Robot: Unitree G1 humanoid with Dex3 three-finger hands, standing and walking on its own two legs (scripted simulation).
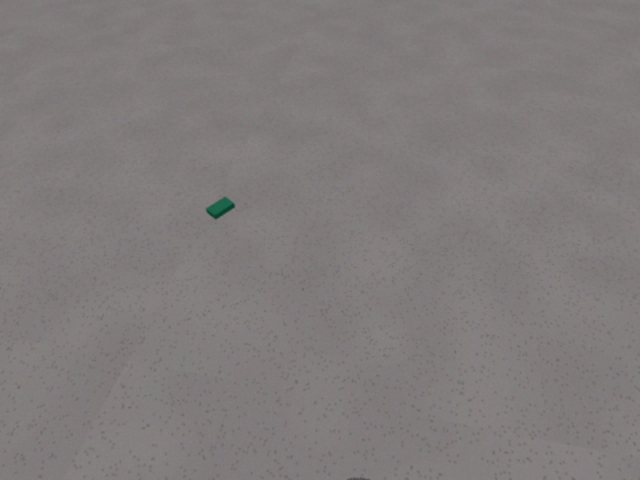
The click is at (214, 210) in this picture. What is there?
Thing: flat box
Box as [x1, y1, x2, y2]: [206, 197, 234, 218]
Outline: 233,203 224,197 206,208 206,210 209,214 216,218 234,206
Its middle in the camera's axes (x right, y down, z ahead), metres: -0.46 -0.15 +1.80
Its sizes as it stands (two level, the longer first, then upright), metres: 0.111 0.066 0.026
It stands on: the floor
